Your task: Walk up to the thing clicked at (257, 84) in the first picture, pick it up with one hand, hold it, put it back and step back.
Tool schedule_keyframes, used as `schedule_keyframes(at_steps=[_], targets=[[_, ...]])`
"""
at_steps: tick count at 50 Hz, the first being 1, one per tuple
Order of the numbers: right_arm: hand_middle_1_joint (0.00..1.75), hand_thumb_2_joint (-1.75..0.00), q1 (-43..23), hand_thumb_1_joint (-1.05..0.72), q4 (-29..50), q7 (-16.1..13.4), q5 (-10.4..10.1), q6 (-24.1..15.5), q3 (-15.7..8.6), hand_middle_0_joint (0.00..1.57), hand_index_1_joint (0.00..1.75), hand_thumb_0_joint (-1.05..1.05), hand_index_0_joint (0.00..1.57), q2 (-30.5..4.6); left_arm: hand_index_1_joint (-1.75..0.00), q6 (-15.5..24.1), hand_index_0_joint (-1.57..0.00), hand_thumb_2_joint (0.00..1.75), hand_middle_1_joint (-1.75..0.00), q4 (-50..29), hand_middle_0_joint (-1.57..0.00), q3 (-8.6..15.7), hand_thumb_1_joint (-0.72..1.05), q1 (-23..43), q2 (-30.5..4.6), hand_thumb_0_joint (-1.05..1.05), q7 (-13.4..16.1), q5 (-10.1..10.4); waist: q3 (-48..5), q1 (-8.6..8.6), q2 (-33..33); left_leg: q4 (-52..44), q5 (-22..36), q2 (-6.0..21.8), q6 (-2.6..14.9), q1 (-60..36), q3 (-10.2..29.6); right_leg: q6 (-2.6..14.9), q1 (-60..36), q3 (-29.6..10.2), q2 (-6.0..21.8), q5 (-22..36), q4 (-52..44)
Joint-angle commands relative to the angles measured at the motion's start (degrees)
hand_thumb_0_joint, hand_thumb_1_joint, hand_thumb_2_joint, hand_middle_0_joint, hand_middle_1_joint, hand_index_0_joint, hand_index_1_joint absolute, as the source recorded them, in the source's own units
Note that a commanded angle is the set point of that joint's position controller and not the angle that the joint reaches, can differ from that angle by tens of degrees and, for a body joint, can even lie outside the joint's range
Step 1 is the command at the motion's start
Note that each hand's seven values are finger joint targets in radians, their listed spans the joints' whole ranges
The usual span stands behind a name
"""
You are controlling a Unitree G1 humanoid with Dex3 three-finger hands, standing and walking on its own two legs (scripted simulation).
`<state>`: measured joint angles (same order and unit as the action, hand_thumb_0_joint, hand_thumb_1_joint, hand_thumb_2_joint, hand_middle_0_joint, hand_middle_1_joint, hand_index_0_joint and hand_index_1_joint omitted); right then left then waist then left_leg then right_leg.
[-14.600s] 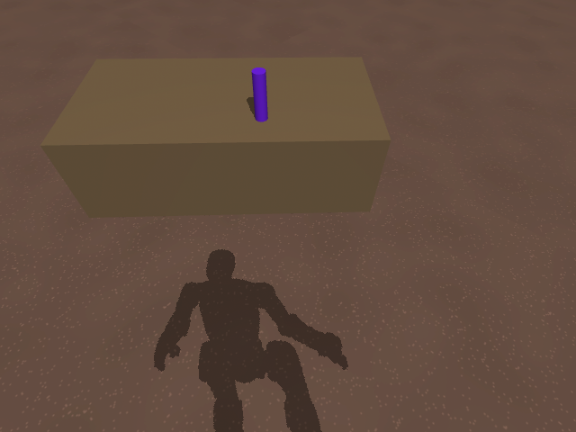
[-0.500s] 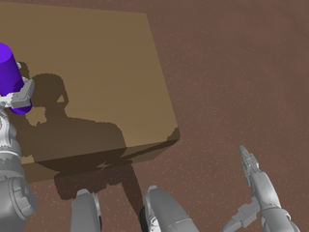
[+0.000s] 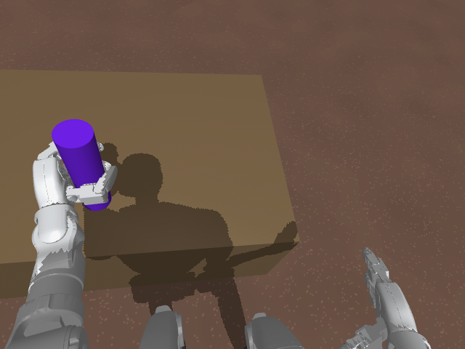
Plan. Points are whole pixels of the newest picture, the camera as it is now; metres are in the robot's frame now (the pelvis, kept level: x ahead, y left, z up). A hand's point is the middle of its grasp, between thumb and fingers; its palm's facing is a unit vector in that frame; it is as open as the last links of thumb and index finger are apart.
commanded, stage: lift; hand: left
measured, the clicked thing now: (87, 171) +0.41 +0.21 +0.03
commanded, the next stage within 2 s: hold in 0.62 s
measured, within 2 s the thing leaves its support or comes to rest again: neither
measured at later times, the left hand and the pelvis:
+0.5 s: hand (98, 182) +0.37 +0.18 +0.07, palm faces +0.21 -0.98 +0.01, open 7.3 cm; pelvis +0.00 -0.01 +0.02, yaw +0 degrees
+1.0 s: hand (98, 186) +0.35 +0.17 +0.08, palm faces +0.21 -0.98 +0.01, open 7.3 cm; pelvis +0.01 -0.01 +0.03, yaw +1 degrees
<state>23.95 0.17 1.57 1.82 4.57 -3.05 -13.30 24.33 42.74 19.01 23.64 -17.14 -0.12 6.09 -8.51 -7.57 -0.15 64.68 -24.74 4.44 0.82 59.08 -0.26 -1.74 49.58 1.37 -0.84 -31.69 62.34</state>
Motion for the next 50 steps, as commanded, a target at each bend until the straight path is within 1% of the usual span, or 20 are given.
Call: schedule_keyframes(at_steps=[1,3,5,9,12,15,19,22,23,24,27,31,34,38,39,41,42,44,46,50], targets=[[0.05,-0.05,1.5,0.56,10.4,-1.2,-0.7,-3.0,-5.4,0.05,0.05,0.00,0.05,-8.1,-1.47,3.8,-1.40,1.35,-1.47,-13.0,-1.38,-0.7,0.37,15.9,-7.1,0.00,-0.1,1.5,-20.2,0.52,-4.4,-10.5,11.9,-1.4,-0.39,-27.4,2.2,1.63,-3.3,0.9,-1.4,16.6,-9.6],[0.05,-0.05,2.2,0.56,8.9,-1.4,-0.7,-2.7,-6.0,0.05,0.05,0.00,0.05,-8.7,-1.45,4.4,-1.38,1.34,-1.45,-20.5,-1.36,0.4,0.39,18.4,-10.5,0.00,0.2,1.4,-20.9,1.55,-6.9,-11.3,11.5,-1.6,-0.67,-28.9,1.9,1.76,-4.1,0.5,-1.0,16.3,-10.1],[0.05,-0.05,1.5,0.56,9.5,-1.6,-0.6,-2.8,-6.1,0.05,0.05,0.00,0.05,-8.4,-1.45,3.6,-1.38,1.34,-1.45,-17.8,-1.35,-1.7,0.39,15.1,-6.4,0.00,0.1,1.6,-19.7,1.30,-5.3,-12.1,10.7,-1.6,-0.69,-29.2,1.9,1.72,-4.2,0.6,-1.0,15.6,-10.8],[0.05,-0.05,1.7,0.56,8.8,-1.9,-1.0,-2.8,-5.6,0.05,0.05,0.00,0.05,-7.9,-1.44,3.7,-1.37,1.33,-1.44,-24.3,-1.35,-1.4,0.39,15.8,-7.8,0.00,0.5,2.0,-19.7,2.20,-5.4,-13.1,10.2,-1.9,-0.61,-30.3,1.2,1.46,-6.3,-0.4,-0.5,15.9,-12.3],[0.05,-0.05,1.3,0.56,7.1,-2.1,-1.1,-3.0,-5.5,0.05,0.05,0.00,0.05,-7.3,-1.44,2.8,-1.37,1.33,-1.44,-21.7,-1.35,-2.6,0.37,11.2,-4.4,0.00,0.5,2.5,-15.9,2.35,-2.7,-13.6,9.3,-2.1,-0.40,-28.5,0.7,1.10,-7.4,-0.8,-0.2,15.6,-13.5],[0.05,-0.05,-0.2,0.56,7.9,-2.2,-1.2,-2.9,-5.1,0.05,0.05,0.00,0.05,-7.3,-1.43,2.8,-1.37,1.31,-1.43,-27.3,-1.35,-2.0,0.35,13.0,-6.7,0.00,0.9,2.2,-17.8,3.51,-3.8,-14.4,9.2,-2.3,-0.57,-29.8,0.4,1.25,-9.0,-1.2,0.0,15.6,-14.0],[0.05,-0.05,0.3,0.56,7.4,-2.6,-1.3,-2.6,-6.2,0.05,0.05,0.00,0.05,-8.4,-1.44,1.7,-1.38,1.32,-1.44,-23.3,-1.36,-3.4,0.36,6.5,-3.2,0.00,0.9,2.8,-15.4,2.99,-0.3,-15.0,10.7,-2.1,-0.34,-29.8,0.4,1.04,-9.9,-0.6,-0.3,17.2,-14.4],[0.05,-0.05,-0.8,0.55,8.6,-2.5,-1.5,-2.5,-4.8,0.05,0.05,0.00,0.05,-6.7,-1.46,2.1,-1.39,1.34,-1.45,-30.2,-1.37,-3.7,0.36,10.2,-4.1,0.00,1.3,2.7,-17.8,3.75,-2.6,-15.2,12.5,-2.2,-0.47,-31.9,0.1,1.16,-11.4,-1.0,-0.1,18.6,-14.5],[0.05,-0.05,1.2,0.55,6.1,-2.8,-1.5,-2.2,-7.1,0.05,0.05,0.00,0.05,-8.7,-1.46,1.2,-1.39,1.34,-1.45,-24.0,-1.37,-2.9,0.35,4.5,-3.3,0.00,1.2,2.7,-16.4,3.27,-0.9,-15.5,12.4,-2.1,-0.31,-31.9,0.3,1.07,-10.6,-0.6,-0.4,18.3,-14.7],[0.05,-0.05,1.6,0.56,6.4,-2.6,-1.5,-2.2,-5.7,0.05,0.05,0.00,0.05,-7.5,-1.45,0.8,-1.38,1.33,-1.45,-24.6,-1.36,-4.4,0.36,3.2,-1.6,0.00,1.0,2.7,-14.8,3.37,-0.3,-15.9,12.7,-2.0,-0.34,-31.5,0.3,1.02,-10.8,-0.5,-0.5,18.6,-15.0],[0.05,-0.05,1.3,0.56,4.6,-2.6,-1.4,-2.1,-5.3,0.05,0.05,0.00,0.05,-7.0,-1.44,1.3,-1.37,1.34,-1.44,-32.2,-1.35,-3.2,0.38,8.4,-4.4,0.00,1.7,2.6,-17.2,4.29,-3.7,-15.7,16.0,-2.1,-0.53,-33.9,-0.1,1.17,-11.5,-0.7,-0.2,21.3,-14.6],[0.05,-0.05,0.1,0.56,4.4,-2.7,-1.4,-2.2,-5.8,0.05,0.05,0.00,0.05,-7.7,-1.45,0.0,-1.38,1.34,-1.44,-25.8,-1.36,-4.8,0.42,1.9,-0.7,0.00,1.8,2.5,-13.5,3.72,-0.2,-16.8,13.4,-2.0,-0.31,-32.2,0.1,1.01,-11.2,-0.5,-0.4,19.2,-15.7],[0.05,-0.05,-0.2,0.56,4.6,-2.7,-1.5,-2.2,-5.7,0.05,0.05,0.00,0.05,-7.2,-1.45,0.7,-1.38,1.34,-1.45,-34.4,-1.36,-4.1,0.41,5.7,-3.1,0.00,1.8,2.6,-15.8,4.54,-2.8,-17.2,13.8,-2.3,-0.64,-33.8,-0.2,1.16,-12.9,-0.8,-0.1,19.5,-15.9],[0.05,-0.05,-1.0,0.55,5.9,-2.8,-1.6,-2.4,-4.9,0.05,0.05,0.00,0.05,-6.9,-1.42,-0.6,-1.37,1.26,-1.42,-29.1,-1.35,-6.0,0.39,-0.3,0.7,0.00,1.5,2.9,-13.6,3.96,0.7,-17.1,14.2,-2.3,-0.24,-32.8,-0.5,0.76,-13.9,-0.9,-0.1,20.5,-16.7],[0.05,-0.05,0.4,0.55,4.1,-2.9,-1.6,-2.3,-5.2,0.05,0.05,0.00,0.05,-6.9,-1.41,-0.4,-1.37,1.27,-1.42,-33.1,-1.34,-4.5,0.43,1.8,-1.2,0.00,1.8,3.1,-14.8,4.29,-0.8,-17.1,14.5,-2.4,-0.23,-33.2,-0.5,0.83,-14.1,-1.1,0.0,20.9,-16.7],[0.05,-0.05,0.2,0.55,2.7,-3.0,-1.5,-2.0,-6.4,0.05,0.05,0.00,0.05,-7.9,-1.41,-0.8,-1.36,1.27,-1.42,-32.1,-1.34,-4.9,0.42,0.7,-1.2,0.00,2.0,2.7,-14.0,4.41,-1.9,-17.5,14.1,-2.4,-0.44,-33.6,-0.4,1.03,-13.4,-0.9,0.0,19.9,-16.7],[0.05,-0.05,-1.2,0.55,4.3,-2.7,-1.7,-2.4,-4.5,0.05,0.05,0.00,0.05,-6.0,-1.40,-0.3,-1.36,1.26,-1.41,-36.8,-1.34,-5.9,0.42,3.8,-0.8,0.00,2.0,2.7,-14.0,4.85,-2.1,-17.9,13.8,-2.4,-0.56,-33.5,-0.5,1.04,-13.9,-1.0,0.1,19.8,-16.9],[0.05,-0.05,-0.1,0.55,2.5,-3.0,-1.8,-2.2,-6.5,0.05,0.05,0.00,0.05,-7.8,-1.42,-1.1,-1.38,1.28,-1.43,-32.7,-1.36,-4.2,0.43,-0.8,-1.3,0.00,2.4,3.1,-13.9,4.84,-0.8,-17.9,15.1,-2.3,-0.40,-33.9,-0.3,1.01,-14.4,-0.7,-0.1,20.7,-16.8],[0.05,-0.05,-0.1,0.55,2.7,-2.9,-1.7,-2.3,-5.2,0.05,0.05,0.00,0.05,-6.7,-1.42,-1.4,-1.37,1.27,-1.42,-33.7,-1.35,-6.5,0.41,-1.2,0.8,0.00,2.1,2.9,-13.9,4.54,-0.6,-17.6,16.8,-2.3,-0.26,-34.2,-0.7,0.87,-14.9,-0.9,-0.1,22.6,-16.8],[0.05,-0.05,-1.7,0.55,4.2,-3.0,-1.7,-2.7,-5.3,0.05,0.05,0.00,0.05,-6.6,-1.42,-1.5,-1.38,1.28,-1.43,-37.6,-1.36,-6.3,0.44,-0.1,-0.2,0.00,2.5,2.5,-15.9,5.14,-1.3,-18.1,17.5,-2.3,-0.46,-35.8,-0.4,1.00,-16.3,-0.7,0.0,22.7,-16.9]])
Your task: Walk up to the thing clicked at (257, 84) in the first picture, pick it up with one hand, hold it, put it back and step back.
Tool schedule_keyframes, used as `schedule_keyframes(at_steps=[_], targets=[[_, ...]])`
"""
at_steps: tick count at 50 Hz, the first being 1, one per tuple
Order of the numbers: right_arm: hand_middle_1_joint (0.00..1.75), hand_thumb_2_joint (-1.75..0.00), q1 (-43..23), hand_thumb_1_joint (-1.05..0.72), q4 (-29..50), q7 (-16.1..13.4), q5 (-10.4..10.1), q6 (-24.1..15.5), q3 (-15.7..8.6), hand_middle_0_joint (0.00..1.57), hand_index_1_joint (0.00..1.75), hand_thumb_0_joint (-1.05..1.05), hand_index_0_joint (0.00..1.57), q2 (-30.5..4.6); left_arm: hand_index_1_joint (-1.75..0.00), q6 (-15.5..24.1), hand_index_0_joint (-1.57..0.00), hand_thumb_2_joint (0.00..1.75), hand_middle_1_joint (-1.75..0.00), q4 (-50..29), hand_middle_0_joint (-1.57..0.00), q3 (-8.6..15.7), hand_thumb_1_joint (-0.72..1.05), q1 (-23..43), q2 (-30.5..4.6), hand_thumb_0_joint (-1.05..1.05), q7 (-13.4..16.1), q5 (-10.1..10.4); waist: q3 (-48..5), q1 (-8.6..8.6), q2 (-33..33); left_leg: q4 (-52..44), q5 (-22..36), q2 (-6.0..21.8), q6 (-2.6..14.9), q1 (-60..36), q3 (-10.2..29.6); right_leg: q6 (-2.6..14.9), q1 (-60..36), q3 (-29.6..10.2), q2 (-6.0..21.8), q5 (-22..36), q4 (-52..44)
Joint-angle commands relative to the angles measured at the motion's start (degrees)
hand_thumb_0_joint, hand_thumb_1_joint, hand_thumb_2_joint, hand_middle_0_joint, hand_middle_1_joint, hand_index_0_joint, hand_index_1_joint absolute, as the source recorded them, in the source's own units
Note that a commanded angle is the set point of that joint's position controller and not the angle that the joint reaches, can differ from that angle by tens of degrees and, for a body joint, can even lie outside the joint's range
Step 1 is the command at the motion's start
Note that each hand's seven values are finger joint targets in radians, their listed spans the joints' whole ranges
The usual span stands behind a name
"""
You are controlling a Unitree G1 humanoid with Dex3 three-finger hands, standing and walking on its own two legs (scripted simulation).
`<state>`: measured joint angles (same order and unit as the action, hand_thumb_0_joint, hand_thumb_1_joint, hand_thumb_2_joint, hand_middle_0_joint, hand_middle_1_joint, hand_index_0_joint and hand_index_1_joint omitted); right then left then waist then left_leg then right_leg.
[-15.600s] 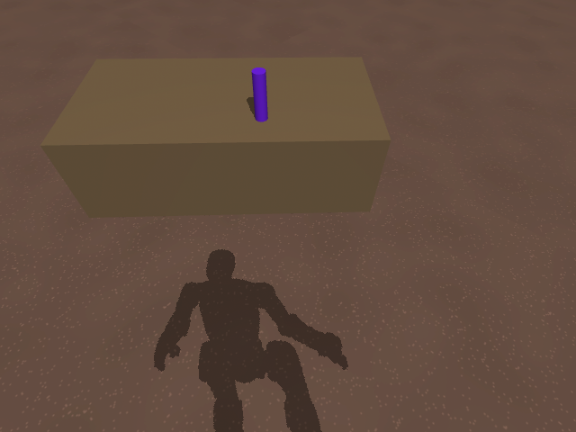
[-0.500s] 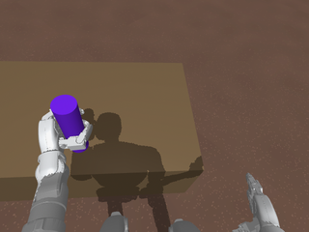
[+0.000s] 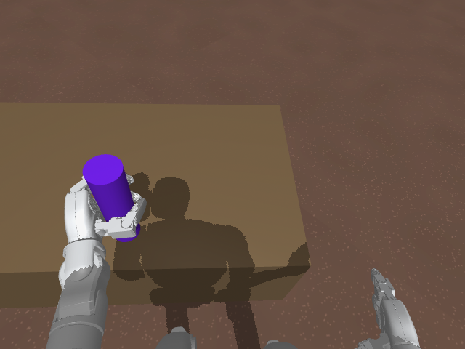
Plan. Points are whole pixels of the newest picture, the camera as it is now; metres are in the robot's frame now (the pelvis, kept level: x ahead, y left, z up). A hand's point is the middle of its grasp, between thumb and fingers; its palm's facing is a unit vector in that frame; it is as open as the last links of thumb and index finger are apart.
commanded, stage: hold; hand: left
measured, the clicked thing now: (116, 204) +0.34 +0.19 +0.05
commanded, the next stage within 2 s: none
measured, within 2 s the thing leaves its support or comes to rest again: neither
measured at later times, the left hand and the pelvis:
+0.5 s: hand (121, 209) +0.32 +0.17 +0.07, palm faces +0.20 -0.98 +0.01, open 7.3 cm; pelvis +0.00 +0.00 +0.01, yaw +0 degrees
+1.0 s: hand (118, 210) +0.32 +0.18 +0.07, palm faces +0.22 -0.98 +0.01, open 7.3 cm; pelvis +0.00 +0.00 +0.01, yaw +0 degrees
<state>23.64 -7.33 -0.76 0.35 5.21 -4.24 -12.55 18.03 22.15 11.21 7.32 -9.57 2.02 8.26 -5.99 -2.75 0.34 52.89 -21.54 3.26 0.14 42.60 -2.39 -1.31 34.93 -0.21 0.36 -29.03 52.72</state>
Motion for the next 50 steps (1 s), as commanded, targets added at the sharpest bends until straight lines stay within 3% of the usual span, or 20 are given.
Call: schedule_keyframes(at_steps=[1,5,7,10,15,16,18,22,26,28,29,32,34,35,36,42,45,46,47,50], targets=[[0.05,-0.05,-1.8,0.55,11.8,-0.7,-0.3,-3.2,-4.2,0.05,0.05,0.00,0.05,-7.3,-1.41,4.8,-1.37,1.27,-1.42,-16.6,-1.35,1.6,0.43,15.8,-7.2,0.00,0.5,0.5,-17.2,0.19,-1.2,-6.5,13.6,-1.1,0.15,-19.1,1.6,0.60,-1.4,1.0,-1.3,19.4,-7.4],[0.05,-0.05,-0.2,0.54,8.8,-1.0,-0.3,-3.1,-5.5,0.05,0.05,0.00,0.05,-8.4,-1.43,4.5,-1.38,1.29,-1.43,-18.1,-1.36,1.7,0.44,15.6,-7.7,0.00,0.4,0.7,-16.1,-0.15,-2.3,-7.2,12.7,-1.0,0.02,-19.8,1.6,0.67,-0.7,1.0,-1.3,18.4,-8.0],[0.05,-0.05,-1.5,0.55,9.7,-0.8,-0.5,-3.4,-3.2,0.05,0.05,0.00,0.05,-6.3,-1.41,4.2,-1.37,1.27,-1.41,-19.5,-1.35,0.6,0.42,15.0,-6.5,0.00,0.4,0.8,-15.9,0.66,-2.1,-7.3,13.0,-1.3,0.03,-19.2,1.3,0.67,-1.8,1.0,-1.2,18.9,-8.2],[0.05,-0.05,0.2,0.55,7.9,-1.2,-0.6,-3.2,-5.4,0.05,0.05,0.00,0.05,-8.6,-1.42,2.9,-1.37,1.28,-1.42,-14.6,-1.35,1.3,0.44,9.4,-6.3,0.00,0.3,0.8,-13.9,0.12,0.0,-7.8,11.9,-1.3,0.29,-18.4,1.3,0.51,-1.6,0.9,-1.3,18.2,-8.9],[0.05,-0.05,-1.8,0.54,7.4,-1.2,-0.7,-3.8,-4.7,0.05,0.05,0.00,0.05,-7.5,-1.43,2.8,-1.38,1.28,-1.43,-20.4,-1.36,-0.4,0.45,12.1,-4.9,0.00,0.5,1.2,-13.2,0.69,-1.7,-8.2,12.6,-1.3,-0.04,-18.9,1.2,0.71,-1.8,1.1,-1.1,18.6,-8.9],[0.05,-0.05,-0.7,0.54,6.0,-1.4,-0.6,-3.7,-5.5,0.05,0.05,0.00,0.05,-8.4,-1.43,2.0,-1.39,1.29,-1.43,-16.0,-1.36,1.1,0.43,7.8,-5.6,0.00,0.6,1.1,-12.3,0.75,0.4,-8.3,11.6,-1.3,0.23,-17.8,1.3,0.51,-1.8,1.0,-1.2,17.9,-9.3],[0.05,-0.05,-2.7,0.55,9.0,-1.3,-0.6,-4.2,-3.9,0.05,0.05,0.00,0.05,-6.9,-1.42,3.0,-1.37,1.27,-1.42,-25.2,-1.35,0.0,0.43,15.0,-6.1,0.00,0.9,0.9,-15.7,0.74,-1.3,-8.3,11.3,-1.5,0.08,-19.7,0.9,0.55,-3.5,0.7,-0.9,18.1,-9.7],[0.05,-0.05,0.0,0.55,5.5,-1.6,-0.6,-3.8,-4.0,0.05,0.05,0.00,0.05,-7.1,-1.43,1.6,-1.38,1.29,-1.43,-19.4,-1.36,-0.1,0.45,8.3,-5.2,0.00,1.0,0.7,-13.1,0.72,-0.3,-8.7,12.6,-1.3,0.22,-19.9,1.0,0.51,-2.8,0.9,-1.1,18.8,-9.8],[0.05,-0.05,-1.9,0.55,4.4,-1.7,-0.5,-4.1,-4.8,0.05,0.05,0.00,0.05,-7.9,-1.44,1.6,-1.39,1.30,-1.44,-18.8,-1.37,1.2,0.42,11.8,-6.3,0.00,1.2,0.8,-12.2,0.76,-0.3,-9.1,11.0,-1.1,0.21,-19.4,1.4,0.65,-1.6,1.1,-1.2,16.8,-9.9],[0.05,-0.05,-4.4,0.55,7.0,-1.5,-0.6,-4.6,-4.4,0.05,0.05,0.00,0.05,-7.3,-1.43,2.4,-1.38,1.29,-1.43,-21.8,-1.36,-0.3,0.44,13.6,-5.1,0.00,1.1,0.6,-12.5,0.92,-1.6,-9.7,8.9,-1.4,-0.19,-19.3,1.1,0.93,-1.9,1.0,-1.0,15.1,-10.0],[0.05,-0.05,-2.6,0.54,4.5,-1.8,-0.6,-4.3,-6.4,0.05,0.05,0.00,0.05,-8.9,-1.44,2.2,-1.39,1.29,-1.44,-18.9,-1.37,1.5,0.45,12.5,-6.7,0.00,1.4,0.5,-11.6,0.64,-1.0,-9.8,8.2,-1.4,-0.10,-18.9,1.1,0.89,-1.5,1.1,-1.0,14.5,-10.3],[0.05,-0.05,-2.1,0.55,5.2,-1.5,-0.4,-4.8,-4.8,0.05,0.05,0.00,0.05,-7.6,-1.43,3.0,-1.39,1.30,-1.44,-20.4,-1.36,1.7,0.48,13.1,-6.2,0.00,1.0,0.9,-14.1,0.82,-1.3,-9.2,9.8,-1.5,-0.01,-20.0,1.0,0.79,-2.5,0.9,-1.0,16.2,-10.1],[0.05,-0.05,-1.9,0.55,5.1,-1.6,-0.5,-4.9,-5.0,0.05,0.05,0.00,0.05,-7.8,-1.44,2.8,-1.38,1.32,-1.44,-18.3,-1.36,-0.9,0.48,11.3,-4.2,0.00,0.5,0.8,-14.1,0.01,-0.3,-9.0,11.2,-1.3,0.15,-20.8,1.2,0.72,-1.8,1.0,-1.1,17.2,-9.9],[0.05,-0.05,-2.4,0.55,4.3,-1.3,-0.5,-5.0,-3.2,0.05,0.05,0.00,0.05,-6.3,-1.45,2.9,-1.40,1.33,-1.45,-18.9,-1.38,-0.7,0.50,10.7,-4.0,0.00,0.6,1.0,-14.0,1.29,-0.9,-8.7,12.6,-1.4,0.14,-20.0,1.2,0.73,-2.6,1.0,-0.9,18.4,-9.6],[0.05,-0.05,-2.8,0.55,3.6,-1.5,-0.5,-5.1,-5.5,0.05,0.05,0.00,0.05,-8.3,-1.45,2.7,-1.40,1.33,-1.45,-16.3,-1.38,0.6,0.49,8.9,-4.9,0.00,0.7,0.9,-12.8,1.17,-0.1,-9.0,12.1,-1.2,0.11,-19.7,1.3,0.71,-2.0,1.2,-1.2,17.7,-9.6],[0.05,-0.05,-4.4,0.55,4.9,-1.4,-0.2,-5.2,-4.7,0.05,0.05,0.00,0.05,-7.6,-1.44,4.2,-1.39,1.31,-1.44,-23.5,-1.37,0.7,0.46,13.7,-6.5,0.00,1.5,0.6,-15.2,1.06,-2.1,-8.7,12.0,-1.5,-0.01,-20.2,0.9,0.68,-3.6,0.6,-0.8,18.3,-10.0],[0.05,-0.05,-4.0,0.55,2.9,-1.7,-0.5,-4.9,-3.7,0.05,0.05,0.00,0.05,-6.7,-1.44,3.7,-1.38,1.32,-1.44,-21.7,-1.37,1.0,0.47,14.1,-6.7,0.00,1.4,0.8,-13.6,1.03,-1.3,-8.7,11.3,-1.7,0.18,-19.3,0.7,0.48,-3.8,0.3,-0.6,18.3,-10.7],[0.05,-0.05,-3.1,0.54,1.2,-1.9,-0.5,-4.6,-5.1,0.05,0.05,0.00,0.05,-8.0,-1.46,3.2,-1.39,1.33,-1.46,-18.0,-1.38,1.9,0.46,12.2,-7.2,0.00,1.3,0.8,-12.9,0.48,-0.3,-8.7,10.7,-1.6,0.37,-18.9,0.7,0.34,-3.0,0.0,-0.6,17.9,-11.0],[0.05,-0.05,-3.9,0.54,3.5,-1.9,-0.5,-4.9,-5.4,0.05,0.05,0.00,0.05,-8.3,-1.46,3.0,-1.39,1.32,-1.46,-17.4,-1.38,0.0,0.44,12.8,-5.3,0.00,1.1,0.8,-12.6,-0.39,1.0,-9.0,10.1,-1.4,0.45,-19.3,0.9,0.27,-2.7,0.3,-0.8,17.4,-11.2],[0.05,-0.05,-3.9,0.55,1.4,-1.8,-0.6,-4.9,-5.2,0.05,0.05,0.00,0.05,-8.0,-1.46,2.6,-1.40,1.32,-1.46,-14.3,-1.38,0.6,0.46,11.9,-5.6,0.00,0.9,0.7,-11.0,0.35,0.2,-9.9,8.4,-1.5,0.23,-18.7,0.9,0.65,-1.9,0.9,-0.9,15.2,-11.2]])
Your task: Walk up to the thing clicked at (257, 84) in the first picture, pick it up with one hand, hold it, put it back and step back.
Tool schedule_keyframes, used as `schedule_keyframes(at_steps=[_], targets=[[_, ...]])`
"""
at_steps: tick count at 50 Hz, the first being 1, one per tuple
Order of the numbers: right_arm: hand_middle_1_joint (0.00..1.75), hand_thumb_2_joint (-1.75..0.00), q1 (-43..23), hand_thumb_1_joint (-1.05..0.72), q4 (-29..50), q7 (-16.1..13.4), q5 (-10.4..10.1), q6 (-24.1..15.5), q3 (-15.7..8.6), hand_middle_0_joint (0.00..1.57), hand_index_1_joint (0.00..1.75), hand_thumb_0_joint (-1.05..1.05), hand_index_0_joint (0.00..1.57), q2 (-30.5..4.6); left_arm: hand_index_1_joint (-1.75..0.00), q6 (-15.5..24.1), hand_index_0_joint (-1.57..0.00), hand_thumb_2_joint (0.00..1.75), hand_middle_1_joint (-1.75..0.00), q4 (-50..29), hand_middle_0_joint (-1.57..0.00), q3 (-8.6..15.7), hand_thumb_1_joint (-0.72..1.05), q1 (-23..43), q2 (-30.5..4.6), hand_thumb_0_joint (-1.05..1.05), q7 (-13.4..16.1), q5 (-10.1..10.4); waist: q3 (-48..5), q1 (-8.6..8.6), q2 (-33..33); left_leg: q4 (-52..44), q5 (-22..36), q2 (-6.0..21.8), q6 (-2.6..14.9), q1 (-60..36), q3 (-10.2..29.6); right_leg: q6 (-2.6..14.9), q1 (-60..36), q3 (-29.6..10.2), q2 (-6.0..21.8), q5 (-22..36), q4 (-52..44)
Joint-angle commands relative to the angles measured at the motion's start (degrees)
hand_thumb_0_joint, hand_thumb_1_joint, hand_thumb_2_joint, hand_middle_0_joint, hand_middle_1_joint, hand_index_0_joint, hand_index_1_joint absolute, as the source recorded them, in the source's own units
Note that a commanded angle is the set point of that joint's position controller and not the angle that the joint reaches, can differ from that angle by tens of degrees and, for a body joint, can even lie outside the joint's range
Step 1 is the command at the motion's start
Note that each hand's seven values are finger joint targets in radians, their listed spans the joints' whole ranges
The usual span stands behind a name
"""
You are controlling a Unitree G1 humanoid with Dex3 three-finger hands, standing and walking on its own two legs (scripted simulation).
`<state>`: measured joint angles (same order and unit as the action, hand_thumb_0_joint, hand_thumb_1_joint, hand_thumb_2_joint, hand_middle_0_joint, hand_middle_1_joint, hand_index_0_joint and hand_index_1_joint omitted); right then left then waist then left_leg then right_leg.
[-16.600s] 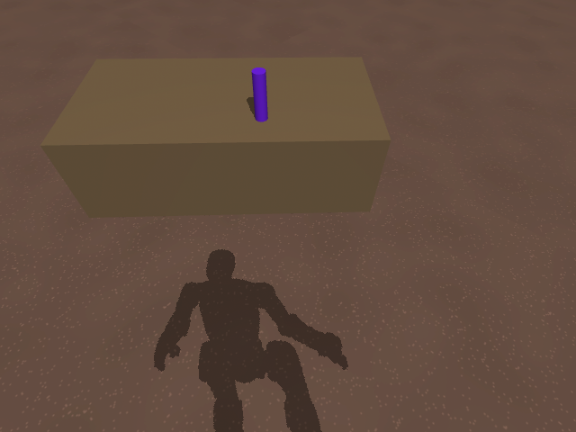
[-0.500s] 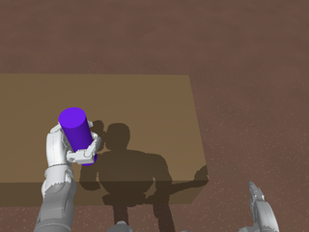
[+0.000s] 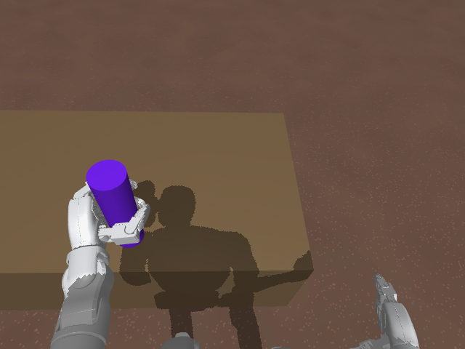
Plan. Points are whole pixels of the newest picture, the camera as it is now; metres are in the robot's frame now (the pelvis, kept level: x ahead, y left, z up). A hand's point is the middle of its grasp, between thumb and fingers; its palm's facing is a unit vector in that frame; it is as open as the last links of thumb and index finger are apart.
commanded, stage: hold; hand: left
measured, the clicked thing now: (120, 210) +0.33 +0.18 +0.06
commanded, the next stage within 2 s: crouch in 1.32 s
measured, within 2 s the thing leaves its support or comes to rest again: neither
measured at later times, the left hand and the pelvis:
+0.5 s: hand (125, 210) +0.33 +0.18 +0.06, palm faces +0.22 -0.98 +0.02, open 7.3 cm; pelvis +0.00 +0.00 +0.00, yaw +0 degrees
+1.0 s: hand (129, 210) +0.33 +0.17 +0.05, palm faces +0.22 -0.98 +0.02, open 7.3 cm; pelvis +0.00 +0.00 +0.00, yaw +0 degrees
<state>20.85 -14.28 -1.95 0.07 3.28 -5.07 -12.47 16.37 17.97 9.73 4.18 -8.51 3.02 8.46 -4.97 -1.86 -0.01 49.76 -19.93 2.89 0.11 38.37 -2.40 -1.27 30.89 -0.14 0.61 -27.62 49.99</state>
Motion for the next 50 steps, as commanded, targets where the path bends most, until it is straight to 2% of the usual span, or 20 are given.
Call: schedule_keyframes(at_steps=[1,6,9,11,13,17,20,22,25,28,30,32,34,35,36,39,40,42,47,50], targets=[[0.05,-0.05,-2.3,0.55,9.8,-0.5,-0.3,-3.2,-4.1,0.05,0.05,0.00,0.05,-8.1,-1.46,4.4,-1.41,1.32,-1.46,-10.5,-1.39,1.3,0.46,16.0,-6.1,0.00,-0.4,0.4,-11.4,-0.73,0.7,-7.2,5.6,-1.0,0.14,-14.4,1.1,0.71,2.7,1.0,-1.2,12.6,-8.6],[0.05,-0.05,-0.6,0.55,9.4,-0.3,-0.4,-3.5,-5.0,0.05,0.05,0.00,0.05,-9.1,-1.45,5.4,-1.40,1.31,-1.45,-14.0,-1.38,3.6,0.46,15.9,-8.1,0.00,-0.2,1.2,-16.2,0.59,-0.4,-6.2,11.2,-1.1,0.19,-16.5,1.1,0.75,-0.1,1.2,-1.3,17.3,-7.6],[0.05,-0.05,-2.3,0.54,10.9,-0.2,-0.3,-3.7,-4.3,0.05,0.05,0.00,0.05,-8.5,-1.44,5.7,-1.40,1.30,-1.44,-17.3,-1.38,0.7,0.44,16.3,-6.0,0.00,0.0,0.8,-17.3,0.28,-1.4,-6.5,12.0,-0.8,-0.03,-18.1,1.4,0.93,0.3,1.4,-1.4,17.5,-7.3],[0.05,-0.05,-2.5,0.55,10.1,0.0,-0.3,-3.5,-4.1,0.05,0.05,0.00,0.05,-8.1,-1.45,5.4,-1.39,1.32,-1.45,-11.5,-1.37,1.8,0.43,13.6,-6.2,0.00,0.4,0.5,-14.4,0.42,0.8,-6.7,11.0,-0.6,0.08,-16.0,1.8,0.93,0.4,1.6,-1.6,16.2,-7.2],[0.05,-0.05,-3.1,0.54,9.3,0.0,-0.2,-3.4,-4.3,0.05,0.05,0.00,0.05,-8.2,-1.44,6.5,-1.38,1.32,-1.44,-17.4,-1.37,1.6,0.43,18.3,-7.4,0.00,0.5,0.4,-15.9,0.57,-2.6,-7.0,10.9,-0.7,-0.25,-17.0,1.7,1.15,0.3,1.4,-1.4,16.2,-7.1],[0.05,-0.05,-1.1,0.55,8.6,-0.3,-0.3,-3.0,-4.3,0.05,0.05,0.00,0.05,-8.0,-1.46,6.0,-1.39,1.33,-1.46,-15.1,-1.38,2.8,0.44,16.3,-8.0,0.00,0.6,0.3,-14.3,0.11,-1.9,-7.3,9.5,-0.8,-0.16,-17.2,1.3,0.97,0.8,1.2,-1.4,15.3,-8.0],[0.05,-0.05,-1.1,0.54,8.7,-0.3,-0.4,-3.2,-5.2,0.05,0.05,0.00,0.05,-9.0,-1.46,5.7,-1.39,1.33,-1.45,-12.1,-1.37,1.0,0.44,14.2,-5.6,0.00,0.0,0.8,-13.0,-0.62,0.1,-7.3,9.2,-0.8,0.05,-16.6,1.4,0.78,1.0,1.3,-1.5,15.4,-8.3],[0.05,-0.05,-1.3,0.54,7.7,0.0,-0.4,-3.4,-2.5,0.05,0.05,0.00,0.05,-6.5,-1.46,5.7,-1.39,1.34,-1.45,-12.0,-1.37,0.6,0.43,15.5,-5.4,0.00,-0.4,0.8,-11.7,-0.28,-0.7,-7.0,9.1,-1.0,0.13,-15.4,1.1,0.79,1.5,1.1,-1.2,15.4,-8.4],[0.05,-0.05,-1.9,0.54,10.5,-0.1,-0.3,-4.0,-3.8,0.05,0.05,0.00,0.05,-8.1,-1.45,6.1,-1.38,1.32,-1.44,-15.2,-1.36,0.8,0.42,17.3,-6.4,0.00,-0.5,0.7,-16.3,-0.57,-1.0,-6.8,10.9,-0.8,0.07,-18.6,1.2,0.80,0.5,1.3,-1.3,16.9,-8.1],[0.05,-0.05,-0.7,0.54,7.9,-0.1,-0.3,-3.4,-4.6,0.05,0.05,0.00,0.05,-9.2,-1.45,5.4,-1.38,1.32,-1.44,-10.8,-1.36,1.8,0.42,13.2,-6.7,0.00,-0.2,0.8,-12.9,0.05,0.3,-6.9,10.8,-0.9,0.24,-16.1,1.4,0.76,0.6,1.4,-1.4,16.7,-8.2],[0.05,-0.06,-3.7,0.54,11.4,-0.1,-0.4,-3.9,-4.5,0.05,0.05,0.00,0.05,-9.0,-1.44,6.2,-1.37,1.32,-1.44,-17.1,-1.36,2.6,0.42,17.5,-8.3,0.00,0.3,0.6,-17.0,0.54,-1.0,-6.7,11.5,-1.0,0.10,-17.5,1.2,0.85,-1.5,1.1,-1.1,17.6,-8.1],[0.05,-0.05,-1.2,0.54,9.9,-0.1,-0.5,-3.3,-3.3,0.05,0.05,0.00,0.05,-7.3,-1.44,5.9,-1.36,1.32,-1.43,-16.0,-1.35,2.0,0.38,15.8,-7.3,0.00,0.1,0.6,-15.0,0.34,-0.6,-6.7,11.2,-1.2,0.15,-17.1,0.9,0.65,-1.1,0.9,-1.1,17.5,-8.5],[0.05,-0.05,-0.3,0.54,8.4,-0.4,-0.5,-3.1,-5.1,0.05,0.05,0.00,0.05,-9.3,-1.45,5.0,-1.36,1.33,-1.44,-10.9,-1.35,2.3,0.42,13.0,-6.3,0.00,0.3,0.9,-12.4,-0.54,1.8,-7.2,9.4,-1.0,0.39,-16.2,1.1,0.59,0.1,1.0,-1.2,16.1,-9.0],[0.05,-0.05,-2.4,0.55,10.5,-0.3,-0.5,-3.3,-4.3,0.05,0.05,0.00,0.05,-8.6,-1.44,5.5,-1.36,1.33,-1.43,-16.2,-1.35,3.3,0.43,16.8,-8.2,0.00,0.3,0.9,-15.1,0.29,0.1,-7.0,10.5,-1.2,0.31,-16.8,0.9,0.67,-1.1,0.8,-1.0,17.0,-9.1],[0.05,-0.05,-1.9,0.54,10.5,-0.2,-0.5,-3.2,-2.8,0.05,0.05,0.00,0.05,-7.0,-1.45,5.6,-1.37,1.34,-1.44,-14.9,-1.36,3.1,0.44,17.1,-7.8,0.00,0.2,0.8,-16.1,0.13,0.2,-6.4,12.0,-1.2,0.51,-17.1,0.8,0.48,-1.6,0.7,-0.9,18.6,-8.8],[0.05,-0.05,-1.8,0.54,8.4,-0.2,-0.4,-3.2,-5.4,0.05,0.05,0.00,0.05,-9.4,-1.46,4.8,-1.38,1.35,-1.46,-8.8,-1.37,2.1,0.42,14.0,-5.8,0.00,0.0,0.9,-12.7,-0.74,1.0,-6.5,12.1,-0.7,0.52,-16.3,1.2,0.62,1.5,1.1,-1.3,18.0,-8.2],[0.05,-0.05,-2.6,0.55,9.6,0.1,-0.3,-3.3,-4.1,0.05,0.05,0.00,0.05,-8.4,-1.47,5.0,-1.38,1.36,-1.46,-9.0,-1.37,0.9,0.44,15.2,-4.8,0.00,-0.1,0.7,-12.1,-0.69,1.4,-7.0,10.7,-0.6,0.38,-15.7,1.5,0.73,1.3,1.3,-1.4,16.6,-8.2],[0.05,-0.05,-3.3,0.55,9.1,0.2,-0.2,-3.2,-2.4,0.05,0.05,0.00,0.05,-6.3,-1.47,6.1,-1.39,1.36,-1.46,-10.7,-1.37,2.5,0.44,18.8,-7.5,0.00,0.0,0.1,-13.5,0.39,-0.7,-6.9,9.3,-1.0,0.14,-15.5,1.2,0.88,1.0,1.1,-1.0,15.1,-8.4],[0.05,-0.05,-1.3,0.54,9.0,0.2,0.0,-3.4,-4.8,0.05,0.05,0.00,0.05,-9.2,-1.47,7.0,-1.39,1.36,-1.47,-12.8,-1.38,3.2,0.45,18.4,-8.3,0.00,0.0,0.7,-17.2,0.05,-1.6,-6.1,12.4,-1.0,0.26,-17.9,1.1,0.79,0.2,0.9,-1.1,18.1,-7.8],[0.05,-0.05,-2.5,0.54,9.8,0.2,-0.3,-3.5,-3.7,0.05,0.05,0.00,0.05,-7.9,-1.47,7.0,-1.39,1.35,-1.46,-12.8,-1.37,1.4,0.42,17.1,-6.8,0.00,0.2,0.4,-15.5,0.15,-1.6,-7.0,10.3,-1.0,-0.02,-17.4,1.2,1.02,0.5,1.1,-1.2,15.8,-8.1]])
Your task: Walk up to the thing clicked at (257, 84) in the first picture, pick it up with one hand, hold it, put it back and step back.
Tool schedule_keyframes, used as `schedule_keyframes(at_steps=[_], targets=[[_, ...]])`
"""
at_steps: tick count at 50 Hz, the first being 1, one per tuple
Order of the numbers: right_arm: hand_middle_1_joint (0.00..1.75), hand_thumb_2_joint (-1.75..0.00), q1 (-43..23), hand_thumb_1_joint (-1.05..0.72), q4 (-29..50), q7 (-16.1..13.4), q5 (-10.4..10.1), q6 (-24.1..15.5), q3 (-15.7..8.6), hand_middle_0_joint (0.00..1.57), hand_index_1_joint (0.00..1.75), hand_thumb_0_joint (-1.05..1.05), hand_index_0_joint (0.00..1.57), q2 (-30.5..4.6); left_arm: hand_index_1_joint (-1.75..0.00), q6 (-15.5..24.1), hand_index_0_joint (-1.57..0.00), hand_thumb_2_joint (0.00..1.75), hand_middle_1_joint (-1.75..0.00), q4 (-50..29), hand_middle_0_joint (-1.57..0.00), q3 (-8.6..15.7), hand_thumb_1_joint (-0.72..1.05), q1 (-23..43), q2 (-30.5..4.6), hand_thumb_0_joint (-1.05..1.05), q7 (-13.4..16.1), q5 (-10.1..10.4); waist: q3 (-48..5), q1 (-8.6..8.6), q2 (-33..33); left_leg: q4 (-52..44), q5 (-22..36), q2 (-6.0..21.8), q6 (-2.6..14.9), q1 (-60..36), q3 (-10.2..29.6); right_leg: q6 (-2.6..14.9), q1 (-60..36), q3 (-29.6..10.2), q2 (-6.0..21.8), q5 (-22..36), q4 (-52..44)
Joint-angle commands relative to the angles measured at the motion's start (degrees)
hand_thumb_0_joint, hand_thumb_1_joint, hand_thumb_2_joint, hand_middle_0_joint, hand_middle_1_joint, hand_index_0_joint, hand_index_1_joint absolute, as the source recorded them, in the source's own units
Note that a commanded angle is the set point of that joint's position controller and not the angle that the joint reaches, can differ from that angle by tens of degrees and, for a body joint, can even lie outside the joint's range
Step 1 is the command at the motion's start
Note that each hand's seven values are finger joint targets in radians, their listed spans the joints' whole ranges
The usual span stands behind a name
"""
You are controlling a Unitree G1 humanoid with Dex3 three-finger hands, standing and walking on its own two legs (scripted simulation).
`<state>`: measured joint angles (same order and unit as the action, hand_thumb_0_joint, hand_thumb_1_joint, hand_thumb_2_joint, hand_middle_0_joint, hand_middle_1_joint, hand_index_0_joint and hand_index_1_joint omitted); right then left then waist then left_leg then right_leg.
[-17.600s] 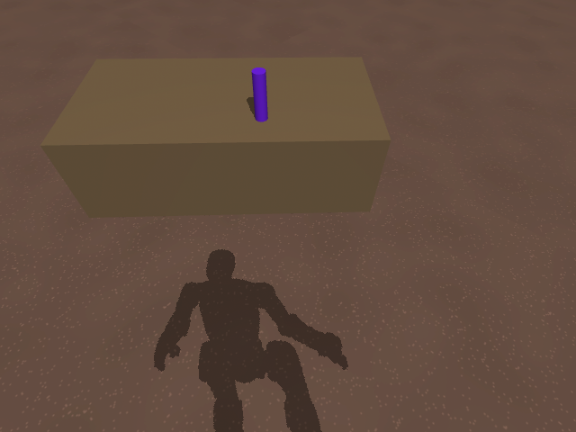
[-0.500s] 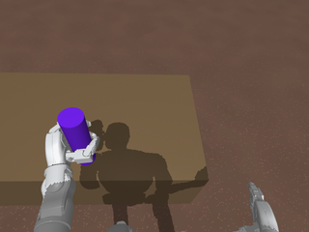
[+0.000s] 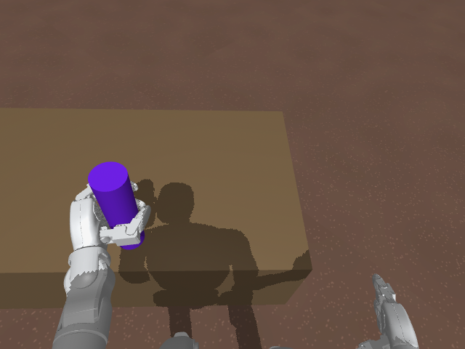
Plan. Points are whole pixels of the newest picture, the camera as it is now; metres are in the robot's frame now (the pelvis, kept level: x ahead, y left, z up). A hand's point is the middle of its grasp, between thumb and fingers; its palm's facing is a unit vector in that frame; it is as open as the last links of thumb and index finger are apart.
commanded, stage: hold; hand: left
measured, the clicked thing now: (121, 211) +0.33 +0.18 +0.05
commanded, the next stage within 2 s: crouch in 0.32 s
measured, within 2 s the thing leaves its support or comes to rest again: neither
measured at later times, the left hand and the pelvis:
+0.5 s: hand (127, 205) +0.34 +0.17 +0.06, palm faces +0.21 -0.98 +0.02, open 7.3 cm; pelvis +0.00 +0.00 +0.00, yaw +0 degrees
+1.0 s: hand (129, 203) +0.40 +0.21 -0.04, palm faces +0.24 -0.97 +0.01, open 7.3 cm; pelvis -0.01 +0.00 -0.03, yaw +0 degrees
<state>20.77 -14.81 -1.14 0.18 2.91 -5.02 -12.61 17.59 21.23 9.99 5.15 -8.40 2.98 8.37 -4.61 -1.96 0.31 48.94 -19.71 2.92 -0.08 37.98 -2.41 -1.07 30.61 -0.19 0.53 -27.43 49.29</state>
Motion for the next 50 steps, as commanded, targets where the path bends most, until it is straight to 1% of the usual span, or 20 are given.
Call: schedule_keyframes(at_steps=[1,4,7,10,12,14,16,19,22,24,25,29,30,33,35,37,40,47,49,50], targets=[[0.05,-0.05,-2.6,0.54,9.4,-0.9,-0.5,-2.9,-5.4,0.05,0.05,0.00,0.05,-9.4,-1.47,5.4,-1.39,1.35,-1.47,-13.6,-1.38,2.0,0.41,14.5,-7.2,0.00,0.4,0.7,-13.8,-0.01,-0.6,-6.5,8.5,-1.1,0.24,-15.8,1.2,0.74,1.3,1.1,-1.2,14.6,-7.9],[0.05,-0.05,-2.1,0.54,11.2,-0.9,-0.3,-3.2,-3.9,0.05,0.05,0.00,0.05,-7.9,-1.46,5.9,-1.39,1.33,-1.46,-19.7,-1.37,1.6,0.40,18.3,-7.9,0.00,0.4,0.4,-17.0,-0.05,-2.2,-6.5,9.3,-1.0,0.15,-18.0,1.3,0.75,0.2,1.3,-1.2,15.4,-7.7],[0.05,-0.05,-0.8,0.54,9.4,-1.0,-0.6,-2.8,-3.7,0.05,0.05,0.00,0.05,-7.8,-1.47,4.3,-1.39,1.35,-1.46,-11.9,-1.37,0.3,0.44,11.9,-5.2,0.00,-0.1,0.8,-13.4,-0.55,0.8,-6.6,9.0,-1.0,0.55,-16.3,1.2,0.49,0.8,1.2,-1.3,15.3,-8.5],[0.05,-0.05,-2.1,0.55,9.2,-1.0,-0.6,-3.1,-4.5,0.05,0.05,0.00,0.05,-8.6,-1.46,4.6,-1.38,1.34,-1.46,-15.4,-1.37,1.6,0.41,16.5,-6.9,0.00,0.0,1.2,-13.4,-0.38,-0.6,-6.5,10.8,-0.9,0.46,-16.5,1.1,0.59,1.3,1.2,-1.3,16.9,-8.0],[0.05,-0.05,-2.0,0.55,11.2,-0.9,-0.5,-3.4,-3.8,0.05,0.05,0.00,0.05,-8.1,-1.45,4.3,-1.37,1.34,-1.45,-14.6,-1.36,0.2,0.43,15.9,-5.5,0.00,0.0,0.6,-14.5,-0.55,0.3,-6.4,11.6,-0.7,0.44,-17.6,1.4,0.53,0.8,1.5,-1.4,17.3,-7.7],[0.05,-0.05,-0.2,0.54,8.6,-0.9,-0.5,-2.7,-4.5,0.05,0.05,0.00,0.05,-8.7,-1.47,4.1,-1.38,1.36,-1.46,-10.6,-1.36,3.7,0.42,14.2,-8.4,0.00,0.4,0.6,-13.2,0.11,0.3,-5.9,10.6,-1.1,0.72,-15.5,0.9,0.39,0.8,0.8,-1.0,17.0,-8.3],[0.05,-0.05,-1.8,0.54,11.6,-0.9,-0.5,-3.1,-4.0,0.05,0.05,0.00,0.05,-8.3,-1.47,5.2,-1.38,1.35,-1.46,-18.8,-1.37,3.0,0.42,19.4,-8.8,0.00,0.2,0.9,-18.0,0.45,-0.9,-5.5,13.1,-1.3,0.64,-17.9,0.6,0.25,-1.9,0.5,-0.7,19.6,-8.1],[0.05,-0.05,-2.3,0.54,10.8,-0.7,-0.5,-3.1,-2.8,0.05,0.05,0.00,0.05,-6.8,-1.45,4.8,-1.38,1.33,-1.45,-17.8,-1.36,1.6,0.39,16.7,-7.1,0.00,0.0,1.0,-15.8,0.42,-0.6,-5.5,13.3,-1.4,0.66,-17.3,0.5,0.16,-1.3,0.6,-0.9,19.7,-8.3],[0.05,-0.05,-2.3,0.53,7.8,-1.1,-0.6,-2.7,-4.7,0.05,0.05,0.00,0.05,-8.8,-1.41,4.2,-1.32,1.32,-1.39,-14.4,-1.31,2.6,0.32,16.4,-8.1,0.00,-0.1,1.0,-13.4,-0.08,-0.1,-6.0,10.9,-1.4,0.80,-15.6,0.6,0.17,-0.1,0.2,-0.6,18.1,-8.9],[0.05,-0.05,-3.2,0.54,9.8,-0.9,-0.6,-3.3,-3.4,0.05,0.05,0.00,0.05,-7.4,-1.43,4.2,-1.36,1.29,-1.42,-13.7,-1.35,0.8,0.27,17.1,-6.2,0.00,-0.4,0.5,-14.3,-0.44,0.0,-6.3,10.4,-1.1,0.66,-16.7,0.8,0.40,0.5,0.7,-0.9,16.9,-8.6],[0.05,-0.05,-5.3,0.55,13.5,-0.9,-0.7,-3.5,-2.2,0.05,0.05,0.00,0.05,-6.6,-1.43,4.6,-1.36,1.28,-1.42,-15.3,-1.35,1.7,0.27,19.1,-6.9,0.00,-0.2,0.6,-15.1,-0.26,0.5,-6.5,10.2,-1.0,0.57,-16.8,1.0,0.46,-0.1,1.0,-1.0,16.5,-8.6],[0.05,-0.05,-0.1,0.55,12.9,-0.9,-0.5,-3.0,-3.5,0.05,0.05,0.00,0.05,-8.4,-1.45,5.3,-1.36,1.32,-1.44,-7.0,-1.35,4.8,0.33,18.5,-8.9,0.00,-0.3,0.9,-13.7,-1.47,3.1,-5.0,10.6,-1.2,1.21,-14.6,0.9,0.05,0.7,0.4,-0.8,17.7,-8.3],[0.05,-0.05,1.0,0.55,11.2,-0.6,-0.2,-2.9,-2.5,0.05,0.05,0.00,0.05,-7.0,-1.45,5.8,-1.37,1.33,-1.45,-5.9,-1.36,3.9,0.35,19.8,-8.0,0.00,-0.4,0.4,-12.2,-2.00,1.8,-4.6,10.7,-1.3,1.19,-13.9,0.7,-0.01,2.4,0.2,-0.6,18.1,-7.9],[0.05,-0.05,-1.1,0.55,13.9,-0.1,0.1,-3.6,-4.1,0.05,0.05,0.00,0.05,-8.7,-1.45,8.4,-1.37,1.33,-1.44,-4.3,-1.36,6.3,0.35,24.8,-11.1,0.00,-0.4,-0.1,-13.8,-2.15,0.9,-3.2,9.7,-1.2,1.09,-12.7,1.1,0.19,4.2,0.1,-0.5,16.8,-6.2],[0.05,-0.05,0.2,0.55,13.8,0.8,0.3,-3.7,-2.5,0.05,0.05,0.00,0.05,-7.0,-1.45,10.2,-1.37,1.33,-1.44,0.7,-1.36,6.4,0.35,26.2,-10.7,0.00,-0.7,-0.5,-12.8,-2.75,0.4,-2.2,7.5,-1.1,1.02,-10.7,1.3,0.46,6.7,0.2,-0.6,14.4,-5.1],[0.05,-0.05,0.6,0.55,15.9,1.0,0.6,-4.2,-4.7,0.05,0.05,0.00,0.05,-9.5,-1.43,12.3,-1.35,1.30,-1.42,3.6,-1.34,8.6,0.34,29.0,-13.7,0.00,-0.8,-0.4,-15.6,-3.94,-0.4,-0.9,6.5,-0.9,0.93,-10.9,1.8,0.68,8.5,0.2,-0.8,13.1,-3.7],[0.05,-0.05,0.8,0.55,19.6,1.9,1.3,-4.6,-2.9,0.05,0.05,0.00,0.05,-8.2,-1.41,15.2,-1.35,1.28,-1.41,5.5,-1.33,8.4,0.31,35.0,-14.9,0.00,-1.3,-1.0,-18.9,-4.52,-2.0,1.5,7.4,-0.9,0.84,-10.2,2.4,0.78,10.8,0.4,-1.1,13.7,-1.7],[0.05,-0.05,0.7,0.54,23.2,3.3,2.2,-4.7,-3.4,0.05,0.05,0.00,0.05,-10.0,-1.44,19.2,-1.39,1.30,-1.44,17.2,-1.38,10.5,0.34,38.9,-18.8,0.00,-2.1,-1.9,-25.4,-5.07,-7.0,6.1,10.2,-0.3,0.32,-8.5,4.2,1.51,16.8,1.8,-2.0,13.3,3.8],[0.05,-0.05,3.2,0.54,23.8,3.6,2.5,-4.5,-4.0,0.05,0.05,0.00,0.05,-10.6,-1.46,20.5,-1.42,1.31,-1.46,17.1,-1.40,12.6,0.35,40.3,-21.1,0.00,-1.8,-1.9,-27.4,-5.28,-7.3,7.2,10.7,-0.2,0.28,-7.3,4.5,1.61,16.8,2.2,-2.2,13.7,4.9],[0.05,-0.05,3.1,0.53,25.1,3.8,2.5,-4.4,-4.0,0.05,0.05,0.00,0.05,-10.6,-1.46,20.5,-1.42,1.30,-1.46,20.2,-1.40,11.8,0.34,38.5,-19.4,0.00,-2.0,-2.0,-27.0,-5.87,-6.7,7.6,10.7,-0.2,0.28,-6.9,4.4,1.56,17.3,2.3,-2.4,13.8,5.4]])
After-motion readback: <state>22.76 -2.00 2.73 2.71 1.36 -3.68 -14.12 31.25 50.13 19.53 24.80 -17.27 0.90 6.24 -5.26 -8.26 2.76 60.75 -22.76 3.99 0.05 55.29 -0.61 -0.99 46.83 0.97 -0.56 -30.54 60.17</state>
